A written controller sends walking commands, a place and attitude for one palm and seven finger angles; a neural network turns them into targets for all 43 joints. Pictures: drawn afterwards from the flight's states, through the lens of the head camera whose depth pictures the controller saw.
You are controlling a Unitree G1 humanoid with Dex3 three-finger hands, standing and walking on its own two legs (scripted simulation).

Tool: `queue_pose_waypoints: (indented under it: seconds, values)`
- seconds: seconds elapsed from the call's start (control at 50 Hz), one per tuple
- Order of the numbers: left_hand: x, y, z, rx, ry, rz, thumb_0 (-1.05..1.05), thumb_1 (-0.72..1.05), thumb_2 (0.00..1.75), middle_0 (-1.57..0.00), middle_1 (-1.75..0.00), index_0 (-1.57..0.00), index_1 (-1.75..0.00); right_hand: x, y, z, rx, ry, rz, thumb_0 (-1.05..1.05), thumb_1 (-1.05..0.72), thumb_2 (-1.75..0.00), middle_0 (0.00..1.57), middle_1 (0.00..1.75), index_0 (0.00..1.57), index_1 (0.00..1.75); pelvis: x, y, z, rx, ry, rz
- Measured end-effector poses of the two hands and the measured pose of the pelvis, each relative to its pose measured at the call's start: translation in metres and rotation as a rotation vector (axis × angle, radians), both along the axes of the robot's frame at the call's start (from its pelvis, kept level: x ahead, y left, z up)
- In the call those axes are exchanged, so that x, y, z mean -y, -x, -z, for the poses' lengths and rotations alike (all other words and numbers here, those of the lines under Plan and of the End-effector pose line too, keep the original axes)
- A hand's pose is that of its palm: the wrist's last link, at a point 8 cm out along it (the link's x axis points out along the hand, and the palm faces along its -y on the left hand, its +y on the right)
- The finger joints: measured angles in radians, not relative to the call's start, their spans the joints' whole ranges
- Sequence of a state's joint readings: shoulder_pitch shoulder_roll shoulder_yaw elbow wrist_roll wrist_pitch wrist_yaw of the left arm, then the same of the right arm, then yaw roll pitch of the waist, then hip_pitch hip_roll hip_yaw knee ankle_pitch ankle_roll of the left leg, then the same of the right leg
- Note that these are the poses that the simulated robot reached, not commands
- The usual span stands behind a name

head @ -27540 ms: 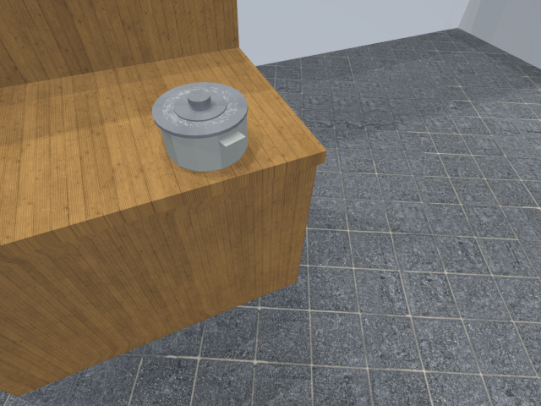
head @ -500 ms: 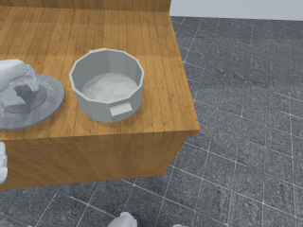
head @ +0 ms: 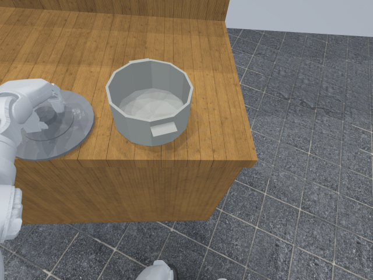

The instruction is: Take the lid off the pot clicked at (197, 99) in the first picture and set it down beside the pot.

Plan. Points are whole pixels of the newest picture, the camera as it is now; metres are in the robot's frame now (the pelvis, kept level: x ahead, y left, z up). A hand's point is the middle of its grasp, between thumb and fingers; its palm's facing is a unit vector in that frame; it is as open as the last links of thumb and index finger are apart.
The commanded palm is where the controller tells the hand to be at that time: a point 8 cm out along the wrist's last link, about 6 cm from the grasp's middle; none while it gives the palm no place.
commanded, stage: open the fingers wide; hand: left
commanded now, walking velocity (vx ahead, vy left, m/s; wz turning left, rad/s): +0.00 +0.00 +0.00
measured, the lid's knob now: (44, 116) +0.46 +0.34 +0.03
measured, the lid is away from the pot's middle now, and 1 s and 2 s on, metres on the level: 0.25 0.25 0.25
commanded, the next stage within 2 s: raise the empty hand in 0.70 s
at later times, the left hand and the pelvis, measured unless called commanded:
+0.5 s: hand (38, 108) +0.45 +0.33 +0.06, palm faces -0.43 -0.10 -0.90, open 10.4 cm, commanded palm +0.48 +0.32 +0.12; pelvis +0.00 +0.00 +0.00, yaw -1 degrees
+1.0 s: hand (34, 103) +0.45 +0.33 +0.09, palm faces -0.38 -0.09 -0.92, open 11.0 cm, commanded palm +0.48 +0.31 +0.15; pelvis +0.01 -0.01 +0.00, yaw +0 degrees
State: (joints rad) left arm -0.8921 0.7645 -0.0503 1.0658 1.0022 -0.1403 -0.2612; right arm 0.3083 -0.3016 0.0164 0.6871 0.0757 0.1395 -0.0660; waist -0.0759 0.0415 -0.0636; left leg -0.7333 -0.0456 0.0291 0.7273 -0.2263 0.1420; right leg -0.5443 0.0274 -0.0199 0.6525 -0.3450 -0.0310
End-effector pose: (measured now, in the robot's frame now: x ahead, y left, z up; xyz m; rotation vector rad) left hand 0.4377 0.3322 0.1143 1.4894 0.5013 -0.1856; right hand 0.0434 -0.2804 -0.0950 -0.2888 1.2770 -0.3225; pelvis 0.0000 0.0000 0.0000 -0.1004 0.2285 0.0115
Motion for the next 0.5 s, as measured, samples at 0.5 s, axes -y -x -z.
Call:
queue_pose_waypoints:
  seconds: [0.5]
  values:
    - [0.001, -0.020, -0.008, -0.011, 0.011, 0.008, 0.01, 0.03, 0.72, -0.43, -0.84, -0.43, -0.85, 0.008, 0.040, -0.003, -0.076, 0.034, 0.071, 0.01, -0.91, -0.90, 0.20, 0.30, 0.20, 0.30, 0.005, -0.005, 0.003, -0.022, 0.003, 0.014]
